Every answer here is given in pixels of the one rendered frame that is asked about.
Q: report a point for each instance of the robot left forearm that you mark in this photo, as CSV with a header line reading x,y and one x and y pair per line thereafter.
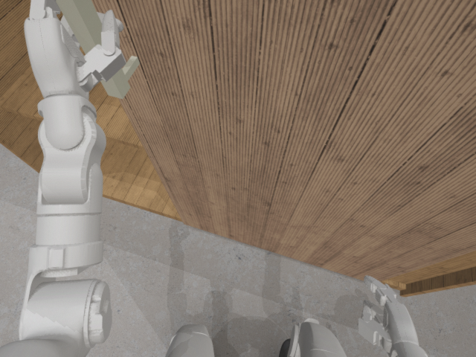
x,y
70,190

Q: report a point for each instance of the left robot hand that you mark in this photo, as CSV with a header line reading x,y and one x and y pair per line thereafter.
x,y
54,51

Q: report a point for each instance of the right robot hand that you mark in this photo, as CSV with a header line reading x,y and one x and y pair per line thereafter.
x,y
388,327

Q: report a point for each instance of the wardrobe door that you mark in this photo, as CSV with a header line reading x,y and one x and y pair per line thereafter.
x,y
341,133
448,266

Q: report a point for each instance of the robot thigh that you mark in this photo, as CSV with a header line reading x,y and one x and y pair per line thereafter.
x,y
191,340
313,340

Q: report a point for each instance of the right robot thigh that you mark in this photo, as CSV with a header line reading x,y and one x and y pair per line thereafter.
x,y
313,340

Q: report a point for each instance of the handle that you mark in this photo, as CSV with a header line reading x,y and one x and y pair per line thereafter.
x,y
87,27

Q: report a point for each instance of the robot right forearm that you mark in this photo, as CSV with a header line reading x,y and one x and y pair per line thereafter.
x,y
406,349

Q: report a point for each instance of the left robot thigh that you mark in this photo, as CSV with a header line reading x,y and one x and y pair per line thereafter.
x,y
191,340

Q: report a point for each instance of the left robot upper arm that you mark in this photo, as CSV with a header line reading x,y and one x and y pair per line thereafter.
x,y
64,319

